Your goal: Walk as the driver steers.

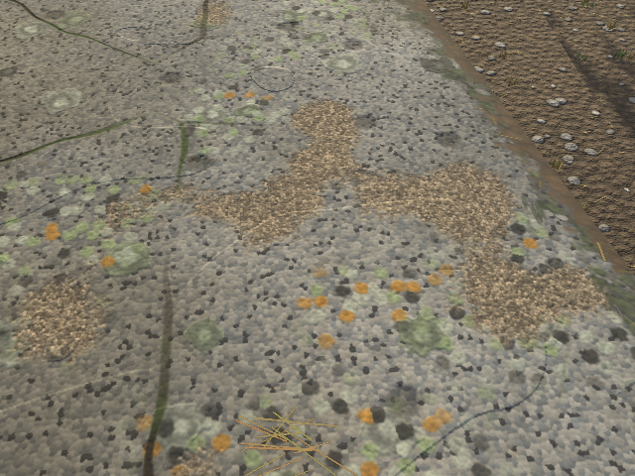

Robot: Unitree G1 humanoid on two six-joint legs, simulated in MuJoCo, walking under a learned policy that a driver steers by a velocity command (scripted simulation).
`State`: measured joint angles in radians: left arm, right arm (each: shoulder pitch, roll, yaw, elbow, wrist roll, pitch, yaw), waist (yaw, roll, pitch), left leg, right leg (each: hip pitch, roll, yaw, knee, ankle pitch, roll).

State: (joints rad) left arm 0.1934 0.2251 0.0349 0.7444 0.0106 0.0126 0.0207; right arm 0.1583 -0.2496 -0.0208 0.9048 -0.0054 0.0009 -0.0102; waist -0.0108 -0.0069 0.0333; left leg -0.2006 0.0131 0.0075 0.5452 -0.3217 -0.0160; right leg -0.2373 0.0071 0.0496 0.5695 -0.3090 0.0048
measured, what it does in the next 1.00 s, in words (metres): walks ahead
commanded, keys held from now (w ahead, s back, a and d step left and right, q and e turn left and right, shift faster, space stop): no key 0.48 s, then w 0.44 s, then w+q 0.08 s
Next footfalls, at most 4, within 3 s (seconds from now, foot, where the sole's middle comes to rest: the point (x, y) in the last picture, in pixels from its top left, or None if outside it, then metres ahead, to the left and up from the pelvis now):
1.18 left None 0.41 0.12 -0.77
1.70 right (327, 381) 0.73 0.00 -0.77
2.20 left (186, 327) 0.88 0.35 -0.77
2.74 right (233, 217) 1.25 0.26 -0.77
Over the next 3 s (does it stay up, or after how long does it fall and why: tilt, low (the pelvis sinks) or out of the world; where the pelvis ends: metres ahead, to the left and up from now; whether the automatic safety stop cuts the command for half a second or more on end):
stays up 1.18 0.32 0.02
